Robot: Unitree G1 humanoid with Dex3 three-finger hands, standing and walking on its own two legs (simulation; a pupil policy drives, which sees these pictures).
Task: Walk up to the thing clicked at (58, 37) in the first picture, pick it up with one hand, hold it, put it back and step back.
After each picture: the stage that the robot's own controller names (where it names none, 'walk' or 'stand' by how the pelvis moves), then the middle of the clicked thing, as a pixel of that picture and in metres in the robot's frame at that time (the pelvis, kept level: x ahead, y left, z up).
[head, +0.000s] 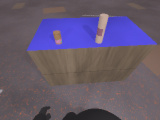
stand; (57, 37) +0.67 +0.35 +0.06
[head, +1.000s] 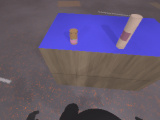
walk; (73, 36) +0.62 +0.19 +0.09
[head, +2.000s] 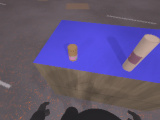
stand; (72, 52) +0.46 +0.17 +0.08
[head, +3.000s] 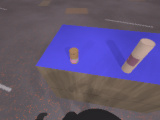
stand; (74, 56) +0.46 +0.16 +0.06
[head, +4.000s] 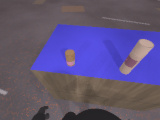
stand; (70, 58) +0.43 +0.17 +0.06
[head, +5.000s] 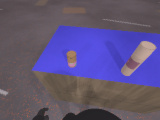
stand; (71, 59) +0.42 +0.16 +0.06
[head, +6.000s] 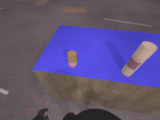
stand; (72, 59) +0.42 +0.16 +0.06
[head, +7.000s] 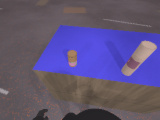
stand; (72, 58) +0.43 +0.15 +0.06
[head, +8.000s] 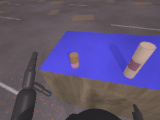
rise first; (74, 60) +0.43 +0.17 +0.06
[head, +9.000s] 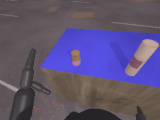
go down; (75, 58) +0.44 +0.17 +0.06
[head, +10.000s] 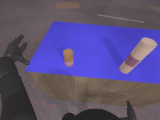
go down; (68, 58) +0.42 +0.16 +0.07
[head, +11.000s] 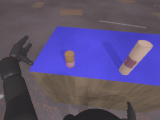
approach; (69, 59) +0.43 +0.16 +0.07
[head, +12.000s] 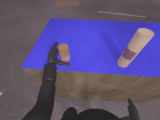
close; (64, 53) +0.44 +0.18 +0.10
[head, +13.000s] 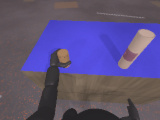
lift; (64, 58) +0.39 +0.18 +0.10
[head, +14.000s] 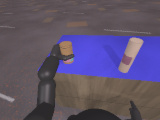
lift; (67, 52) +0.34 +0.16 +0.24
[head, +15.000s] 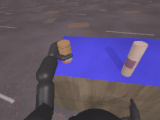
hold; (65, 51) +0.33 +0.17 +0.26
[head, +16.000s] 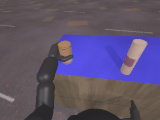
hold; (65, 52) +0.33 +0.16 +0.24
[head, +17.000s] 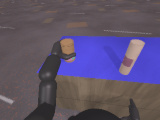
crouch; (68, 50) +0.33 +0.14 +0.26
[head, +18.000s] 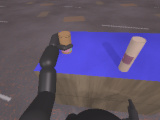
crouch; (65, 42) +0.40 +0.17 +0.25
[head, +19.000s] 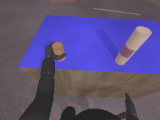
lower; (59, 52) +0.44 +0.20 +0.09
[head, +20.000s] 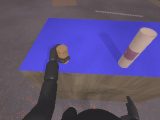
lower; (63, 54) +0.42 +0.18 +0.10
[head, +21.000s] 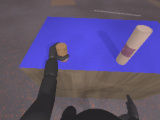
lower; (62, 52) +0.44 +0.18 +0.10
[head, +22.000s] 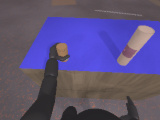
lower; (62, 53) +0.43 +0.18 +0.10
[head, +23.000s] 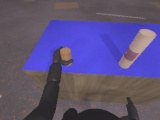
loosen; (66, 57) +0.41 +0.17 +0.10
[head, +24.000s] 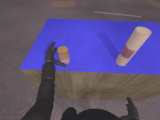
withdraw; (64, 55) +0.42 +0.17 +0.10
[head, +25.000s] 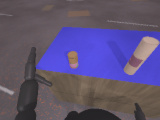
sink last; (73, 60) +0.41 +0.16 +0.08
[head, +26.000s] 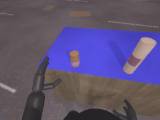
stand; (74, 59) +0.43 +0.16 +0.07
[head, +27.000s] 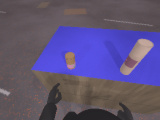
stand; (70, 61) +0.40 +0.17 +0.06
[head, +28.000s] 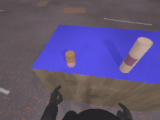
stand; (70, 59) +0.41 +0.17 +0.07
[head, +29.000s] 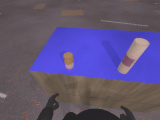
stand; (68, 61) +0.41 +0.17 +0.07
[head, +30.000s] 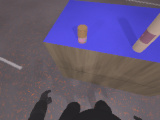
walk; (82, 34) +0.57 +0.11 +0.09
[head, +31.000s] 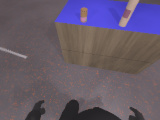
walk; (83, 15) +0.91 +0.15 +0.08
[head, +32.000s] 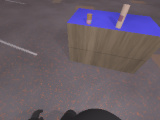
stand; (89, 18) +1.17 +0.09 +0.08
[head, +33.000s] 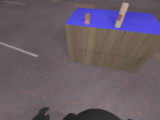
stand; (87, 19) +1.14 +0.12 +0.06
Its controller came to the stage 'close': yes
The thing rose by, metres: 0.22
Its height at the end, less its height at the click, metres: +0.00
